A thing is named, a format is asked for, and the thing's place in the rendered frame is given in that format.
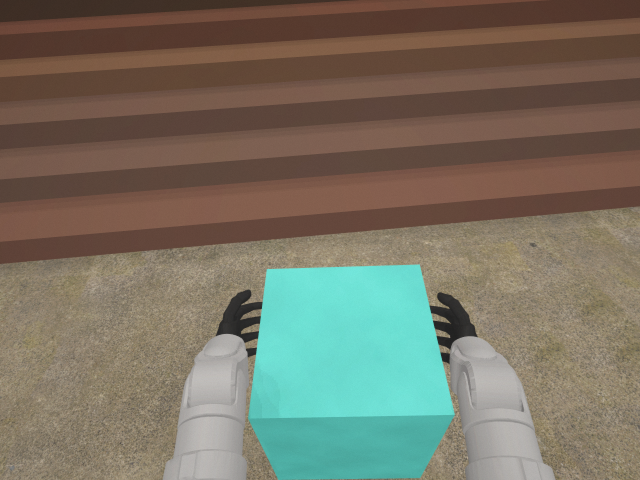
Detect carton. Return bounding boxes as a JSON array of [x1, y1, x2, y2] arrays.
[[248, 265, 455, 480]]

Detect robot left hand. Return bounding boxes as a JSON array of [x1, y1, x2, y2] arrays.
[[216, 290, 263, 357]]

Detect robot right hand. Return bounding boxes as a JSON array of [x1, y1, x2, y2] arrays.
[[430, 292, 478, 364]]

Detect left robot forearm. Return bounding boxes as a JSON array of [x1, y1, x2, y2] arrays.
[[163, 334, 249, 480]]

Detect right robot forearm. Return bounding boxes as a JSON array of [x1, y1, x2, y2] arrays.
[[450, 336, 556, 480]]

